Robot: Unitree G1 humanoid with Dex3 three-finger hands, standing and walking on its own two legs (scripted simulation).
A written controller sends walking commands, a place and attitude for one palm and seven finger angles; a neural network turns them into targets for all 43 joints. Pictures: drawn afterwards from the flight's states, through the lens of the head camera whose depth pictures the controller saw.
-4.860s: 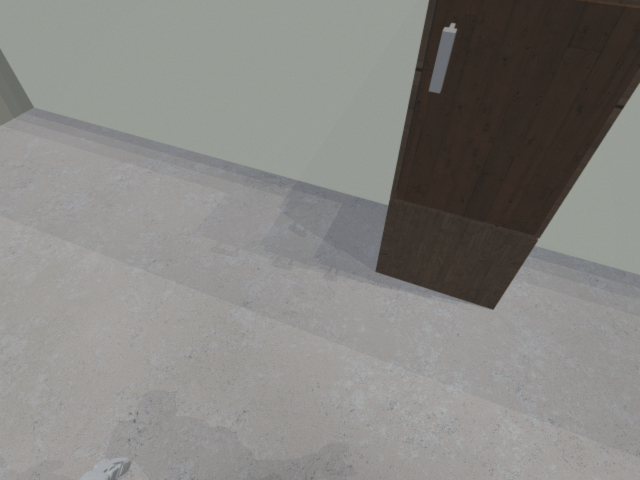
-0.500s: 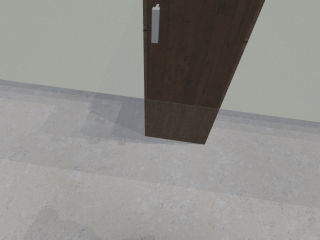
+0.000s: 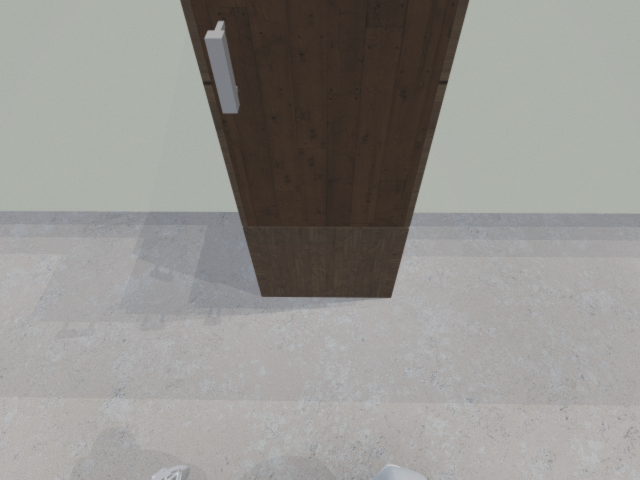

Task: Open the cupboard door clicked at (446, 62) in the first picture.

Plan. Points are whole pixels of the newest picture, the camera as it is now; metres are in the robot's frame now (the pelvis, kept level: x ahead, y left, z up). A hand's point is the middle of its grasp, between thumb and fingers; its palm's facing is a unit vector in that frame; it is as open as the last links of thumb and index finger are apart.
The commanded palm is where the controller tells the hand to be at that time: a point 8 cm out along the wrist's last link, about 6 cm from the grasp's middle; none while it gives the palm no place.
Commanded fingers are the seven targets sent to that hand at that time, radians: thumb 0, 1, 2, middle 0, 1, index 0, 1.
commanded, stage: take the last steps up to it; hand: left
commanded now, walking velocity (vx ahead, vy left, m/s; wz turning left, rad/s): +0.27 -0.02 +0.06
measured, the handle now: (226, 67) +0.72 +0.17 +0.13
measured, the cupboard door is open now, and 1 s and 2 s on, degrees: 0 0 0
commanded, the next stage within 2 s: come to a stop and stand still in 0.26 s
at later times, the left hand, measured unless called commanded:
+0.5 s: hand out of the picture +0.12 +0.18 -0.18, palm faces +0.11 -0.99 -0.12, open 7.4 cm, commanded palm none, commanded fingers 0.00 0.90 0.90 -0.20 -0.30 -0.20 -0.30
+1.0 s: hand (221, 443) +0.19 +0.15 -0.14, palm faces +0.03 -0.96 -0.27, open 7.4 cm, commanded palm none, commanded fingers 0.00 0.90 0.90 -0.20 -0.30 -0.20 -0.30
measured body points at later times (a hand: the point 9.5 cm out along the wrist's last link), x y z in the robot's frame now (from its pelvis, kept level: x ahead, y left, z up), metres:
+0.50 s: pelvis +0.18 +0.02 +0.01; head +0.20 +0.05 +0.46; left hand +0.12 +0.23 -0.16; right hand +0.28 -0.19 -0.13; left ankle +0.23 +0.12 -0.72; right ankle +0.08 -0.10 -0.69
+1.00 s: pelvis +0.15 -0.04 +0.02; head +0.15 -0.07 +0.47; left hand +0.19 +0.20 -0.11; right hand +0.20 -0.29 -0.15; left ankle +0.17 +0.11 -0.67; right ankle +0.15 -0.16 -0.72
